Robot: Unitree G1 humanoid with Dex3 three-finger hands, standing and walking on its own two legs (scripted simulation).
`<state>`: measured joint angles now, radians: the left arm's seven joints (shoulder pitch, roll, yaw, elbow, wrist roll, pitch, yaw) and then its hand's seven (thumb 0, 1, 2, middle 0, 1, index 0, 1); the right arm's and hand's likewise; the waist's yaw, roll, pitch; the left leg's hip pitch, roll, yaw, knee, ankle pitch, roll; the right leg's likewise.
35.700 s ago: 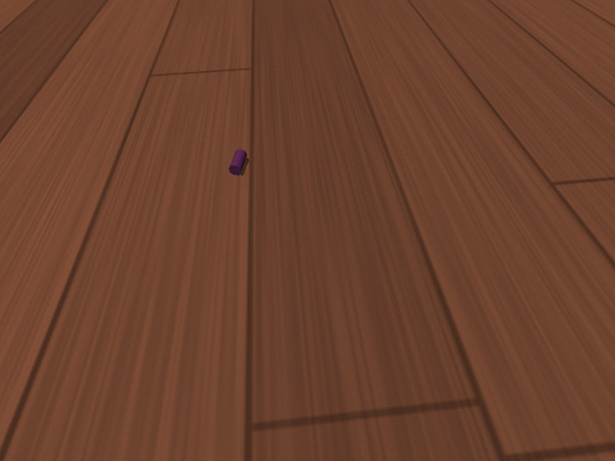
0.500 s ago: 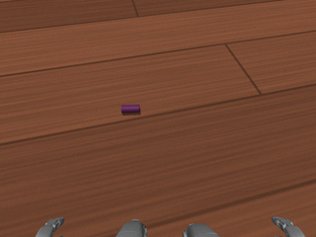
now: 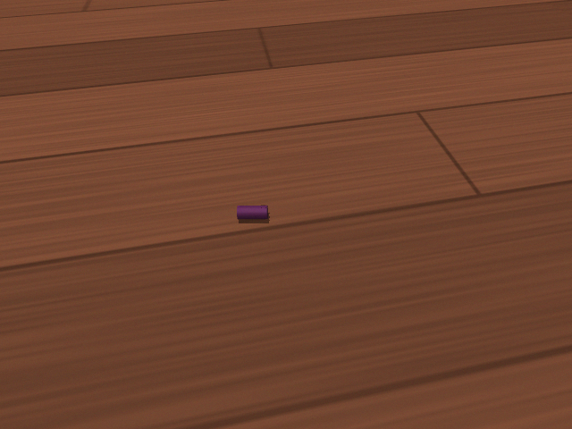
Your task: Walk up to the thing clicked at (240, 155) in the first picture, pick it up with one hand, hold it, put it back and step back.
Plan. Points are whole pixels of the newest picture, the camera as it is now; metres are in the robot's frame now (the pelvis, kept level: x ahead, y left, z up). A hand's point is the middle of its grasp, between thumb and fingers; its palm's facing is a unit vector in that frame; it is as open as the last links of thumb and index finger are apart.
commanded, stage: step back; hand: left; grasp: from above
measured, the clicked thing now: (252, 212) +1.09 +0.23 -0.73
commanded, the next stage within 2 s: stand in 0.72 s
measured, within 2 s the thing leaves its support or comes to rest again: neither
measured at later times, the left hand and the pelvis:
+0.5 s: hand out of the picture +0.10 +0.27 -0.16, palm faces +0.07 -0.94 -0.34, open 7.4 cm; pelvis +0.04 +0.01 +0.00, yaw +2 degrees
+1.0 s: hand out of the picture +0.13 +0.27 -0.14, palm faces +0.00 -0.95 -0.33, open 7.4 cm; pelvis +0.04 +0.02 +0.02, yaw +1 degrees
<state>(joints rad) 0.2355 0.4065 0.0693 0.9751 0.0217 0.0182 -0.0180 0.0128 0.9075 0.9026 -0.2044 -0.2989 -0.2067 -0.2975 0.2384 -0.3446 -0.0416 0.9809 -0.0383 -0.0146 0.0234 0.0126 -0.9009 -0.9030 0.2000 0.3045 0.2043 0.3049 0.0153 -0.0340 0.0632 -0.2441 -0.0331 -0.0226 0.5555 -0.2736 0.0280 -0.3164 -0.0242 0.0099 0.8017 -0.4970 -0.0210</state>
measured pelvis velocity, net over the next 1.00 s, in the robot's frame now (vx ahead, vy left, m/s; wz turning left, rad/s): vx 0.04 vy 0.02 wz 0.02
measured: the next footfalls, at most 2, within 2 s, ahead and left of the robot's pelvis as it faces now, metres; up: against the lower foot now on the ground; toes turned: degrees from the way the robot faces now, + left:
left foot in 0.36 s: +0.12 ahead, +0.13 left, +0.00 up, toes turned +2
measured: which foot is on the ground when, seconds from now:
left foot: down 0.00-0.12, up 0.14-0.34, down 0.36-1.00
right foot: down 0.00-1.00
